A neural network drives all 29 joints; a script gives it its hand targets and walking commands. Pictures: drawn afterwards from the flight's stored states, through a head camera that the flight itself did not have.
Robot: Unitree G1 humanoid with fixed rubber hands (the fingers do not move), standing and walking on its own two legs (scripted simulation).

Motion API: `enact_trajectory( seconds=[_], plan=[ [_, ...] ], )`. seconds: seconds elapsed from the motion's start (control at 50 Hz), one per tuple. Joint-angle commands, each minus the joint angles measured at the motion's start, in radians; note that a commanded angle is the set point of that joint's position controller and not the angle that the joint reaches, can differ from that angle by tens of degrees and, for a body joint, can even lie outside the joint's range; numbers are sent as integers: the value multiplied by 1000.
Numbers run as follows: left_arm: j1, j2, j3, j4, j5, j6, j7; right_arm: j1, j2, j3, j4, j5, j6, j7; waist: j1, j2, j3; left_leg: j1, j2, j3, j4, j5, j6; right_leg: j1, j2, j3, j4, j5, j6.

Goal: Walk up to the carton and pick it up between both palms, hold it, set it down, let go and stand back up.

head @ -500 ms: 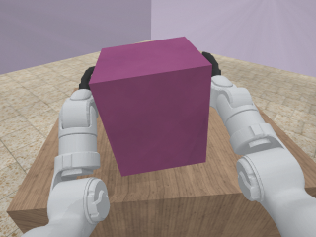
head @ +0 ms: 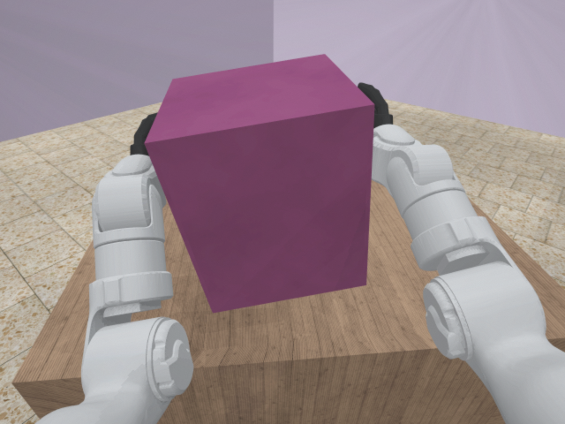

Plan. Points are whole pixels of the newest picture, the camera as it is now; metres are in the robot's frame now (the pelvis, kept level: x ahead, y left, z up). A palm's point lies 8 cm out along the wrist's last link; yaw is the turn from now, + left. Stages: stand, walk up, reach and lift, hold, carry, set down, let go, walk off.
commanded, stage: reach and lift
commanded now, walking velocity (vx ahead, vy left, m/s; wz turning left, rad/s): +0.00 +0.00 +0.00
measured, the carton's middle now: (269, 182) +0.37 +0.00 +0.25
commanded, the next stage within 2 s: hold in 0.16 s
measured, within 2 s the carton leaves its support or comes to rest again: neither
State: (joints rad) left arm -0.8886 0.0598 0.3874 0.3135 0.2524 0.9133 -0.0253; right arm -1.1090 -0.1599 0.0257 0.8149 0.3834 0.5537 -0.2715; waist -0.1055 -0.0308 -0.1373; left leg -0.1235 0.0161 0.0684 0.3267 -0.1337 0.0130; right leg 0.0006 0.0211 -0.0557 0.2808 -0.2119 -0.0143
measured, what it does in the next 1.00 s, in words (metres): stands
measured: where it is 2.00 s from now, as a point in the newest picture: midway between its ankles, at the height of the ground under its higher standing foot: outside the picture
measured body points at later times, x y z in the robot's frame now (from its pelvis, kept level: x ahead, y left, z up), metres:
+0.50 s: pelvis +0.00 +0.00 +0.00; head -0.09 +0.02 +0.44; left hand +0.39 +0.16 +0.29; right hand +0.39 -0.15 +0.32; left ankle +0.03 +0.11 -0.75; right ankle -0.03 -0.10 -0.75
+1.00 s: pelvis +0.00 +0.00 +0.00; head -0.08 +0.02 +0.44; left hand +0.39 +0.15 +0.29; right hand +0.39 -0.15 +0.32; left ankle +0.03 +0.11 -0.75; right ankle -0.03 -0.10 -0.75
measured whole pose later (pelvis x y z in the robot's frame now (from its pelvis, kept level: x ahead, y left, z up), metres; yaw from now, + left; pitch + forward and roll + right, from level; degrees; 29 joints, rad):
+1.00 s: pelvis +0.00 +0.00 +0.00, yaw +0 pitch -3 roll -1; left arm -0.94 0.09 0.37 0.38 0.23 0.90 -0.02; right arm -1.16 -0.18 0.04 0.85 0.41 0.58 -0.29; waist -0.10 -0.02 -0.17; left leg -0.15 0.02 0.06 0.33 -0.13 0.01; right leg -0.02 0.03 -0.06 0.27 -0.20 -0.02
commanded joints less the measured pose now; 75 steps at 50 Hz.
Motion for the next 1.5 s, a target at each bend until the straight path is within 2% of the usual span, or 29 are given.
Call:
enact_trajectory(
  seconds=[0.0, 0.06, 0.08, 0.1, 0.18, 0.3, 0.32, 0.38, 0.42, 0.44, 0.46, 0.52, 0.6, 0.64, 0.66, 0.7, 0.74, 0.76, 0.8, 0.86, 0.88, 0.96, 0.98, 1.06, 1.14, 1.24, 1.3, 1.44, 1.48],
  plan=[
    [-816, -458, -390, -103, -142, -96, -119, -678, 646, 192, -241, 119, 28, 104, 5, 36, -277, 210, -32, -64, -1, 149, -18, -100, 33, 45, -24, 250, 92],
    [-807, -459, -385, -112, -145, -106, -116, -680, 655, 186, -245, 125, 26, 102, 8, 48, -310, 221, -30, -77, 10, 171, -16, -98, 28, 54, -28, 272, 91],
    [-801, -465, -381, -82, -132, -97, -120, -673, 635, 177, -229, 118, 29, 99, -8, 52, -283, 227, -27, -73, 9, 187, -25, -95, 31, 45, -29, 281, 90],
    [-805, -453, -365, -72, -133, -99, -123, -676, 642, 180, -225, 119, 35, 96, 5, 34, -268, 217, -28, -73, 7, 162, -21, -102, 20, 64, -32, 270, 96],
    [-860, -478, -406, -115, -151, -106, -123, -697, 641, 162, -223, 117, 25, 105, -10, 87, -320, 213, -24, -73, 0, 131, -30, -96, 30, 47, -28, 212, 81],
    [-843, -458, -389, -117, -150, -99, -108, -689, 616, 163, -205, 134, 33, 113, 8, 83, -304, 207, -21, -76, 0, 173, -39, -85, 42, 46, -31, 236, 79],
    [-835, -457, -380, -64, -140, -93, -112, -684, 613, 151, -172, 122, 41, 109, -8, 65, -262, 196, -21, -82, -11, 151, -36, -100, 38, 49, -44, 217, 80],
    [-844, -445, -350, -16, -137, -99, -118, -695, 633, 143, -153, 113, 42, 117, 5, 48, -230, 172, -19, -71, -21, 88, -30, -131, 26, 48, -40, 145, 82],
    [-869, -468, -391, -96, -161, -112, -112, -711, 639, 148, -193, 128, 29, 119, -12, 73, -311, 213, -18, -78, -7, 164, -33, -114, 35, 43, -35, 210, 73],
    [-859, -462, -392, -88, -169, -112, -109, -727, 631, 160, -205, 138, 26, 116, 7, 71, -335, 221, -21, -81, 4, 201, -33, -98, 35, 49, -32, 262, 77],
    [-850, -455, -391, -70, -159, -109, -107, -707, 617, 160, -197, 142, 31, 115, 0, 56, -323, 228, -22, -85, 9, 209, -35, -98, 38, 40, -33, 262, 74],
    [-839, -457, -372, -45, -147, -113, -109, -724, 638, 168, -212, 140, 32, 106, 19, 66, -301, 203, -20, -83, 7, 147, -34, -111, 28, 59, -38, 211, 82],
    [-838, -445, -377, -56, -164, -112, -104, -714, 639, 173, -203, 144, 36, 105, 5, 36, -304, 212, -27, -83, 7, 186, -26, -104, 29, 60, -39, 266, 87],
    [-838, -453, -382, -64, -164, -118, -111, -711, 655, 176, -229, 150, 35, 97, 14, 58, -315, 206, -32, -80, 14, 176, -31, -97, 21, 65, -33, 275, 94],
    [-859, -462, -398, -129, -178, -124, -108, -716, 658, 181, -248, 161, 33, 97, 4, 67, -353, 229, -27, -87, 16, 205, -31, -91, 33, 59, -27, 296, 89],
    [-847, -454, -405, -109, -178, -117, -108, -691, 634, 168, -222, 161, 41, 93, -13, 85, -317, 221, -29, -84, 10, 210, -37, -82, 36, 54, -34, 309, 87],
    [-841, -454, -402, -63, -172, -109, -112, -698, 622, 167, -219, 149, 46, 90, -16, 63, -277, 199, -31, -86, 9, 176, -37, -108, 30, 52, -42, 256, 90],
    [-841, -450, -386, -74, -165, -112, -115, -702, 646, 176, -230, 152, 49, 90, 2, 56, -284, 205, -31, -87, 6, 157, -31, -99, 27, 59, -40, 246, 93],
    [-853, -461, -399, -83, -171, -114, -112, -704, 642, 161, -225, 147, 47, 94, -12, 72, -292, 189, -27, -88, -3, 135, -32, -106, 32, 55, -41, 217, 81],
    [-865, -453, -396, -95, -188, -115, -102, -720, 644, 172, -239, 168, 44, 98, 5, 76, -338, 215, -27, -84, 9, 173, -28, -96, 34, 53, -33, 256, 84],
    [-863, -460, -399, -91, -182, -114, -103, -723, 637, 166, -233, 154, 46, 99, -12, 69, -321, 219, -21, -90, 6, 164, -35, -104, 35, 53, -39, 233, 79],
    [-833, -454, -389, -78, -173, -107, -102, -705, 625, 184, -221, 161, 48, 100, 10, 65, -315, 211, -28, -88, 14, 185, -42, -92, 39, 51, -33, 268, 85],
    [-835, -449, -394, -74, -173, -104, -105, -716, 611, 176, -222, 162, 47, 100, -1, 71, -316, 209, -27, -87, 8, 194, -41, -82, 40, 48, -34, 275, 86],
    [-842, -455, -370, -58, -166, -109, -110, -722, 629, 167, -211, 148, 45, 103, 15, 57, -299, 205, -26, -87, 2, 162, -34, -106, 36, 50, -38, 240, 80],
    [-824, -453, -375, -48, -163, -102, -109, -718, 610, 171, -224, 159, 43, 97, 15, 62, -294, 215, -25, -82, 14, 217, -40, -92, 38, 54, -39, 305, 87],
    [-871, -454, -377, -52, -182, -120, -107, -729, 668, 167, -225, 155, 47, 94, 7, 36, -294, 206, -26, -88, 2, 154, -19, -109, 28, 62, -48, 241, 86],
    [-854, -465, -393, -64, -181, -122, -103, -723, 640, 169, -244, 158, 44, 92, -5, 80, -326, 215, -29, -86, 12, 179, -35, -103, 34, 62, -43, 266, 83],
    [-861, -450, -378, -46, -177, -113, -108, -731, 635, 153, -214, 154, 50, 94, -5, 73, -283, 195, -26, -93, 3, 129, -31, -119, 30, 69, -53, 210, 85],
    [-855, -474, -390, -67, -190, -116, -102, -716, 631, 161, -214, 153, 46, 98, -8, 74, -319, 211, -25, -89, 8, 183, -39, -107, 38, 56, -44, 248, 81]
  ],
)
